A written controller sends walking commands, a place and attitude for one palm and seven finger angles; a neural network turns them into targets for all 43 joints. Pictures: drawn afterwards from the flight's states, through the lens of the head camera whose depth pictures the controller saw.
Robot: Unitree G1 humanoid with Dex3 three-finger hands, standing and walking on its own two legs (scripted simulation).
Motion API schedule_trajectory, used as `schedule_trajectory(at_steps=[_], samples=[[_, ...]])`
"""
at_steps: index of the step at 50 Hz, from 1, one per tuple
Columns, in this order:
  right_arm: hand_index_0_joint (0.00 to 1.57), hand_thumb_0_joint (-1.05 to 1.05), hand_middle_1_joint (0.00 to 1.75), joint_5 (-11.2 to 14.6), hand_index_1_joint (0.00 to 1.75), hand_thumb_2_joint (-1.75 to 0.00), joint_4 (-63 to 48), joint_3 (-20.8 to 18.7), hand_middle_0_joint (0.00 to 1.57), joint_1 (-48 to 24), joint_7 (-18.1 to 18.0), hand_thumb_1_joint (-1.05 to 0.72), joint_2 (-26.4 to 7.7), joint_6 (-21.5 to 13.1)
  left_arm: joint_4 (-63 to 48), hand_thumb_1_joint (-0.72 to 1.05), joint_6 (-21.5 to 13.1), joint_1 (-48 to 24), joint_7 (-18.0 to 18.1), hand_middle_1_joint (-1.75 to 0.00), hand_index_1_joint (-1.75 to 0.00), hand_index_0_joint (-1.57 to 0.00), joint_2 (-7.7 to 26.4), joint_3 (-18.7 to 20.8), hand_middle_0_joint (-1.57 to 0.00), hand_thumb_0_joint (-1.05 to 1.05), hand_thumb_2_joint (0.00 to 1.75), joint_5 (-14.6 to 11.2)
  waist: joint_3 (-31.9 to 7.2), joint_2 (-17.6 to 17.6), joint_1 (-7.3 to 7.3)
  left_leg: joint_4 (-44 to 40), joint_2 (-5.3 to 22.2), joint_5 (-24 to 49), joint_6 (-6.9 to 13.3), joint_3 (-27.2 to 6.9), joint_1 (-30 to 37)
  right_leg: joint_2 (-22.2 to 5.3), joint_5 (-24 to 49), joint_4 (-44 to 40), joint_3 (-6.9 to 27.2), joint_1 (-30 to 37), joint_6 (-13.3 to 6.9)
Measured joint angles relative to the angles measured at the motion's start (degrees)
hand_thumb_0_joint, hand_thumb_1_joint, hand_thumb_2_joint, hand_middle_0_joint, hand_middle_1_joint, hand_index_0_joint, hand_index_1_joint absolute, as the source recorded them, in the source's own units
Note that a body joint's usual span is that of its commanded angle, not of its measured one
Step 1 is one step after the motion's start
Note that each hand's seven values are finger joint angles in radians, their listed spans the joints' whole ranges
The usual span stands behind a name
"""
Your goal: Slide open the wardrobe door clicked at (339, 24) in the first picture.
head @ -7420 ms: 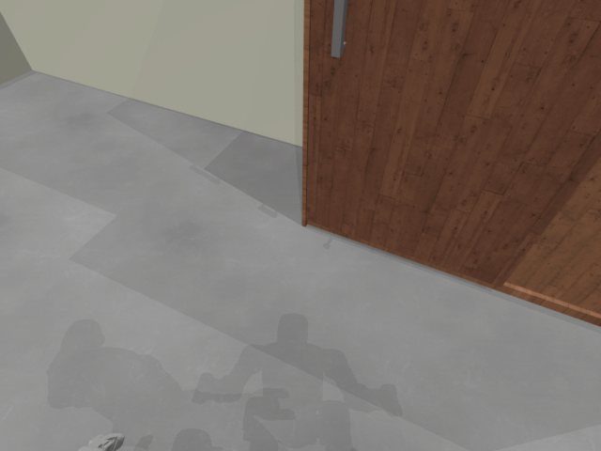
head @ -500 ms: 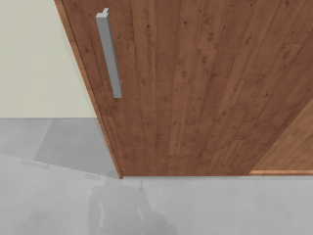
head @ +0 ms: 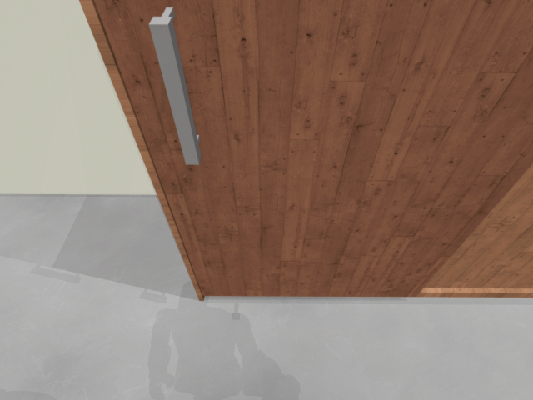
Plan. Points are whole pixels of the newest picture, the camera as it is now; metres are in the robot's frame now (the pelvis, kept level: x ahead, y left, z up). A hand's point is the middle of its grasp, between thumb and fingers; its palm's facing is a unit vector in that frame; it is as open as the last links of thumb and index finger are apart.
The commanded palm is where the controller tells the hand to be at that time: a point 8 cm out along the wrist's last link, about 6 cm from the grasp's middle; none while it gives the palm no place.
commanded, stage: shuffle to correct the standing spot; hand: left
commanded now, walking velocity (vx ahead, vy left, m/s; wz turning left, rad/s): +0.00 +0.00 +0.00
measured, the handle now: (182, 95) +0.54 +0.18 +0.17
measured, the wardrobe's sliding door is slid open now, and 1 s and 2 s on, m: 0.00 0.00 0.00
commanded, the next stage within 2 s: come to a stop and stand still in 0.38 s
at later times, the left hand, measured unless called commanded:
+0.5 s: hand out of the picture +0.02 +0.18 -0.19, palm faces +0.04 -0.99 -0.14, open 7.4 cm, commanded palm none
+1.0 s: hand out of the picture +0.12 +0.22 -0.20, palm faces +0.09 -0.98 -0.18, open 7.3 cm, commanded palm none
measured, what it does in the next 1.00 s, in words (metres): steps on the spot: right foot, then left foot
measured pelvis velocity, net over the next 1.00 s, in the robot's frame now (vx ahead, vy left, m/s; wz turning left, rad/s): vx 0.08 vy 0.04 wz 0.02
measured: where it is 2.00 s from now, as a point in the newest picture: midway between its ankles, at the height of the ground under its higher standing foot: outside the picture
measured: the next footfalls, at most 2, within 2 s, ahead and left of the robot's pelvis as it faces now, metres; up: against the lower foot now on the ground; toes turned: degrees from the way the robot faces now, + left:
right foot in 0.64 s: +0.14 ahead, -0.08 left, +0.00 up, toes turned -6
left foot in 0.92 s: +0.12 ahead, +0.14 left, +0.00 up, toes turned +6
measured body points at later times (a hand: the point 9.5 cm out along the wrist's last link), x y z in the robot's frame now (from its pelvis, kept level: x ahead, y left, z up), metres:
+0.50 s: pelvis +0.06 +0.02 -0.01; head +0.08 +0.03 +0.44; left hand +0.02 +0.23 -0.18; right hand +0.01 -0.19 -0.16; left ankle -0.02 +0.12 -0.74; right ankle +0.01 -0.09 -0.72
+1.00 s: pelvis +0.08 +0.04 -0.01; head +0.11 +0.07 +0.43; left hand +0.11 +0.27 -0.18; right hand +0.13 -0.20 -0.16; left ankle +0.08 +0.14 -0.74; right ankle +0.09 -0.08 -0.73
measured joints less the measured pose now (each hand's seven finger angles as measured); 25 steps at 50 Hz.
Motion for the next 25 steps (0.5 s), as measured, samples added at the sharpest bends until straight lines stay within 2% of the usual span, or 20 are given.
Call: schedule_trajectory(at_steps=[9,17,20,22,25], samples=[[0.20,0.00,0.30,-0.2,0.30,-0.90,0.1,0.0,0.20,-0.3,-0.1,-0.91,-0.2,0.2,0.0,0.91,0.1,-0.3,0.1,-0.30,-0.30,-0.20,0.2,0.2,-0.20,0.01,0.90,0.1,-0.5,-0.1,0.06,0.2,0.2,-0.4,-0.2,0.0,0.4,0.2,-0.5,0.3,0.0,0.4,-0.2],[0.20,0.00,0.30,-0.7,0.30,-0.90,-0.2,-0.2,0.20,3.2,0.7,-0.91,0.7,1.1,-0.7,0.91,0.6,3.5,-0.6,-0.30,-0.30,-0.20,-0.8,1.3,-0.20,0.01,0.90,0.5,-2.2,0.1,0.42,7.2,1.1,-5.8,1.0,-1.1,-2.1,0.8,-4.1,3.3,-1.0,0.0,-0.2],[0.20,0.00,0.30,-0.6,0.30,-0.90,0.0,-0.3,0.20,4.5,0.7,-0.91,1.5,0.5,-0.4,0.91,0.5,5.4,-0.7,-0.30,-0.30,-0.20,-0.9,1.9,-0.20,0.01,0.90,0.5,-2.2,-1.2,0.61,7.8,0.7,-7.2,0.3,-0.8,-1.6,0.2,-5.7,4.7,-0.6,0.1,0.3],[0.20,0.00,0.30,-0.6,0.30,-0.90,-0.1,-0.2,0.20,5.4,0.6,-0.91,2.1,-0.6,0.0,0.91,0.7,6.3,-0.8,-0.30,-0.30,-0.20,-0.8,2.1,-0.20,0.01,0.90,0.5,-2.0,-2.4,0.61,7.5,-0.1,-8.0,0.8,0.0,-0.7,-0.7,-7.2,7.0,-0.1,-0.6,0.0],[0.20,0.00,0.30,-0.8,0.30,-0.90,-0.3,-0.3,0.20,6.8,-0.2,-0.91,2.5,-1.9,0.6,0.91,1.3,6.2,-0.9,-0.30,-0.30,-0.20,-1.2,2.0,-0.20,0.01,0.90,0.6,-1.2,-2.0,-0.05,7.0,-0.3,-9.0,1.8,0.8,0.8,-0.6,-14.5,17.0,-0.4,-4.3,-0.8]])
